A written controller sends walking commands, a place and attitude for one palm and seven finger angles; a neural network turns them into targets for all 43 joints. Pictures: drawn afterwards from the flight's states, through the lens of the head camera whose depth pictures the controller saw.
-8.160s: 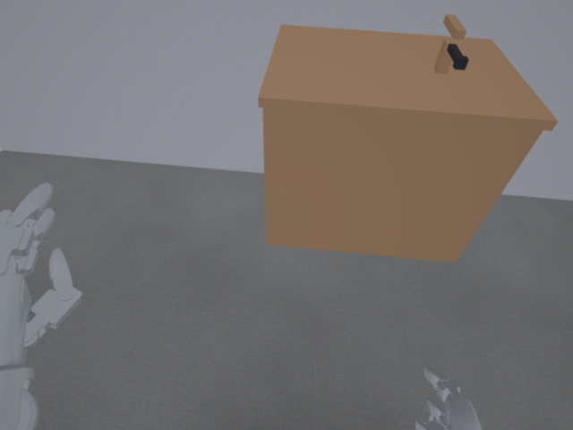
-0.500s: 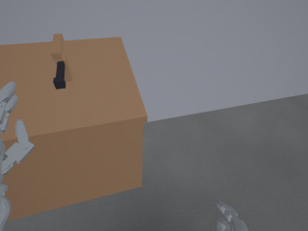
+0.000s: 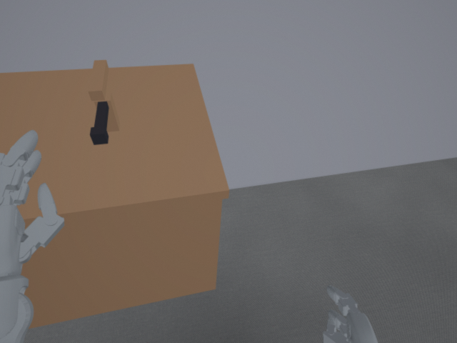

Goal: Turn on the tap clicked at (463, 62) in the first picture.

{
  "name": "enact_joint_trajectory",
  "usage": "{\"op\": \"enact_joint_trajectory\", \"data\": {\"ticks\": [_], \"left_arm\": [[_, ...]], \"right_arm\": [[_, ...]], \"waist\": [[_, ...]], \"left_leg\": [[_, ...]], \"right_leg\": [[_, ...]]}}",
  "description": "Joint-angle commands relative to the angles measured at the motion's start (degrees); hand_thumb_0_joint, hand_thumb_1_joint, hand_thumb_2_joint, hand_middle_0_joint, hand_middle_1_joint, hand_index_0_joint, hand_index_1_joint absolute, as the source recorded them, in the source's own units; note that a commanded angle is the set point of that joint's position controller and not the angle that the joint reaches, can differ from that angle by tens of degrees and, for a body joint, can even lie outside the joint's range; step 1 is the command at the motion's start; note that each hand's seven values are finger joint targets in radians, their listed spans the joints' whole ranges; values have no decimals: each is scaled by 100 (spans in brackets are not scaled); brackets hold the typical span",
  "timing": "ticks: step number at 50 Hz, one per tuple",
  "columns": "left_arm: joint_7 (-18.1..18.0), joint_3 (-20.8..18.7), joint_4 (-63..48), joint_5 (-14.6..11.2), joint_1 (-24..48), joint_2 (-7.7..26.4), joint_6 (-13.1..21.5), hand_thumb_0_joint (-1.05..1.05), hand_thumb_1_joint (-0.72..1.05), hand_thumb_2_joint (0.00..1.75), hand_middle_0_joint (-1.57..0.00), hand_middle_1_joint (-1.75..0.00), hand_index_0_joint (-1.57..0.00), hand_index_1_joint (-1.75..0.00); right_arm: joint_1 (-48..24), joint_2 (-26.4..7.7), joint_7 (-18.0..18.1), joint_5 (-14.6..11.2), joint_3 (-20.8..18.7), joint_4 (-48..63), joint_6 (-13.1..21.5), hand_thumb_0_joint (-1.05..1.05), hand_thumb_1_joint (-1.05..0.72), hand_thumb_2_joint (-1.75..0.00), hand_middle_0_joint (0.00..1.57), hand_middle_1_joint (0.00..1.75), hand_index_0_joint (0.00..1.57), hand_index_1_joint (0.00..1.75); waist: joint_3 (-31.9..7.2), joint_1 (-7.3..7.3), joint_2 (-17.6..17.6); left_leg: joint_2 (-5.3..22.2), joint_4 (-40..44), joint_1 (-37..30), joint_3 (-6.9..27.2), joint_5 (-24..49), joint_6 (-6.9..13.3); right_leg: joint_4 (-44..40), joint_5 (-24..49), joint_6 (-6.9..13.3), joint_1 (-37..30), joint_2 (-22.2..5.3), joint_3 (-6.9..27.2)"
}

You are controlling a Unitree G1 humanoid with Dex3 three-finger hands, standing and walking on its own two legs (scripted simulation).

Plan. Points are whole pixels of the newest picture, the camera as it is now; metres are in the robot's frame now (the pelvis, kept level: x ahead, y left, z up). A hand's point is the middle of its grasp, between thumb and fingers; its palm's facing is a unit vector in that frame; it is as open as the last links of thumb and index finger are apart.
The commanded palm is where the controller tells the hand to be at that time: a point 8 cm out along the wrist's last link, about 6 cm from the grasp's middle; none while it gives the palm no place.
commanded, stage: come to a stop and stand still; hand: left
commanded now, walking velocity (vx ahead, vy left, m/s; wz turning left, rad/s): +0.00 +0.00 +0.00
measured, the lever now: (99, 135) +0.47 +0.33 +0.08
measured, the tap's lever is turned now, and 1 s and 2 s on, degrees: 0 0 0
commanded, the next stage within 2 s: look again from close up in 0.52 s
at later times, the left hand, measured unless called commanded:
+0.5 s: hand (88, 200) +0.25 +0.23 +0.16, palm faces +0.39 -0.85 -0.37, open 7.4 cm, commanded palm +0.20 +0.26 +0.17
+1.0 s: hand (82, 216) +0.23 +0.23 +0.15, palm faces +0.40 -0.85 -0.36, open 7.4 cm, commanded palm +0.17 +0.26 +0.17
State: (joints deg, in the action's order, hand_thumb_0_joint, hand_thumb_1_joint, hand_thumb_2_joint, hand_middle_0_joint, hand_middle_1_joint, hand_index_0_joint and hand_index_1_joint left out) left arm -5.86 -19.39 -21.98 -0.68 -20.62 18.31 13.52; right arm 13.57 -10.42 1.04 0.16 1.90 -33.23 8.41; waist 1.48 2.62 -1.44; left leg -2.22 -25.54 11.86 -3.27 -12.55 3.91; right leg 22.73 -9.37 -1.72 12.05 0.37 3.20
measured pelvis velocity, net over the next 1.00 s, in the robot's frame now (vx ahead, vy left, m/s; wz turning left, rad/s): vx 0.02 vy -0.02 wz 0.02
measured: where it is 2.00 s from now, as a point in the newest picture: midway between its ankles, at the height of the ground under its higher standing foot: outside the picture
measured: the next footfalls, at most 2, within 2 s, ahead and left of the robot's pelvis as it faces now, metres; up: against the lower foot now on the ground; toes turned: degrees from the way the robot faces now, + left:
right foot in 1.80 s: +0.25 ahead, -0.08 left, +0.00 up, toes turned -6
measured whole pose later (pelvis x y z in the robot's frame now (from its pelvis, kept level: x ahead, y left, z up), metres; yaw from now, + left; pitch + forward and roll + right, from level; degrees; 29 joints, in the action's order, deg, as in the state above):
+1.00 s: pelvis +0.02 -0.02 +0.00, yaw +1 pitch +0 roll -1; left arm -6.4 -18.3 -23.2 -2.7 -24.7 19.4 10.1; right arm 13.3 -11.6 3.3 -0.2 0.8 -33.0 3.6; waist 0.3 1.0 0.4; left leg -1.0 -22.5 10.6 -1.4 -12.0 2.3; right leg 18.7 -8.8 -0.1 10.0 1.5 1.5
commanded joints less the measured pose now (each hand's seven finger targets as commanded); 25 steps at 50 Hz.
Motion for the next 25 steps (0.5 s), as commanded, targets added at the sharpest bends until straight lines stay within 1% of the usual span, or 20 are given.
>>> {"op": "enact_joint_trajectory", "data": {"ticks": [1,2,3,5,6,7,8,11,12,13,15,17,18,19,22,24,25], "left_arm": [[-60,-484,-1235,-75,619,989,313,0,90,90,-20,-30,-20,-30],[-60,-564,-1346,-87,652,1073,309,0,90,90,-20,-30,-20,-30],[-58,-515,-1433,-108,645,1035,308,0,90,90,-20,-30,-20,-30],[-70,-630,-1400,-147,338,1099,275,0,90,90,-20,-30,-20,-30],[-75,-652,-1478,-163,271,1116,272,0,90,90,-20,-30,-20,-30],[-75,-724,-1466,-193,153,1164,249,0,90,90,-20,-30,-20,-30],[-74,-675,-1472,-208,55,1110,232,0,90,90,-20,-30,-20,-30],[-84,-714,-1489,-251,-107,1140,198,0,90,90,-20,-30,-20,-30],[-87,-740,-1557,-247,-64,1181,189,0,90,90,-20,-30,-20,-30],[-94,-715,-1590,-251,-76,1152,188,0,90,90,-20,-30,-20,-30],[-101,-712,-1495,-274,-227,1136,151,0,90,90,-20,-30,-20,-30],[-111,-725,-1553,-280,-163,1175,131,0,90,90,-20,-30,-20,-30],[-120,-722,-1502,-280,-202,1164,118,0,90,90,-20,-30,-20,-30],[-121,-675,-1497,-279,-199,1117,111,0,90,90,-20,-30,-20,-30],[-133,-682,-1503,-284,-81,1174,86,0,90,90,-20,-30,-20,-30],[-138,-599,-1516,-271,-17,1113,91,0,90,90,-20,-30,-20,-30],[-147,-601,-1525,-267,5,1127,90,0,90,90,-20,-30,-20,-30]], "right_arm": [[-534,-764,69,-23,-327,885,248,0,-90,-90,20,30,20,30],[-567,-759,80,-10,-321,880,235,0,-90,-90,20,30,20,30],[-568,-759,79,-17,-322,889,222,0,-90,-90,20,30,20,30],[-565,-738,83,-23,-335,904,179,0,-90,-90,20,30,20,30],[-562,-752,83,-27,-344,918,155,0,-90,-90,20,30,20,30],[-602,-741,96,-21,-329,930,140,0,-90,-90,20,30,20,30],[-590,-732,96,-34,-326,942,106,0,-90,-90,20,30,20,30],[-582,-765,114,-53,-343,969,37,0,-90,-90,20,30,20,30],[-623,-758,133,-52,-345,969,18,0,-90,-90,20,30,20,30],[-592,-759,138,-58,-345,975,-8,0,-90,-90,20,30,20,30],[-594,-771,152,-68,-353,993,-57,0,-90,-90,20,30,20,30],[-625,-769,182,-68,-353,999,-96,0,-90,-90,20,30,20,30],[-610,-778,189,-67,-360,1003,-111,0,-90,-90,20,30,20,30],[-603,-777,194,-70,-366,1002,-127,0,-90,-90,20,30,20,30],[-667,-783,233,-57,-358,1007,-152,0,-90,-90,20,30,20,30],[-639,-789,239,-58,-362,1008,-160,0,-90,-90,20,30,20,30],[-631,-786,242,-58,-365,1003,-168,0,-90,-90,20,30,20,30]], "waist": [[-711,-97,464],[-771,-101,489],[-838,-114,517],[-1054,-91,442],[-1120,-103,433],[-1134,-103,454],[-1159,-114,406],[-1199,-117,415],[-1157,-130,544],[-1205,-139,489],[-1268,-129,447],[-1221,-142,461],[-1220,-140,385],[-1250,-148,380],[-1079,-142,435],[-1085,-153,473],[-1112,-156,419]], "left_leg": [[520,781,150,481,36,-406],[463,687,63,419,361,-451],[450,633,-11,417,619,-472],[447,505,-154,374,1035,-469],[434,457,-194,363,1241,-485],[417,403,-276,328,1468,-521],[429,365,-291,340,1671,-533],[438,358,-324,317,1813,-536],[423,338,-382,284,1947,-570],[451,319,-414,314,2176,-590],[472,275,-457,308,2272,-570],[461,259,-426,289,2263,-571],[464,255,-428,291,2244,-565],[467,248,-465,279,2244,-556],[443,339,-367,284,1836,-527],[440,390,-346,301,1686,-506],[443,403,-376,299,1667,-496]], "right_leg": [[-229,627,227,-587,0,58],[-243,832,250,-588,-7,78],[-205,1000,255,-633,-21,42],[-163,1357,260,-770,-44,27],[-136,1526,268,-818,-50,15],[-129,1693,273,-775,-66,8],[-89,1839,274,-818,-73,-26],[-65,1916,253,-829,-67,-44],[-56,1987,263,-753,-58,-29],[11,2075,252,-810,-51,-111],[11,2136,247,-830,-63,-98],[1,2220,249,-820,-94,-91],[1,2236,250,-823,-84,-75],[0,2259,251,-823,-94,-69],[-112,2012,239,-734,-107,-33],[-128,1890,242,-762,-90,-21],[-143,1848,233,-765,-81,-42]]}}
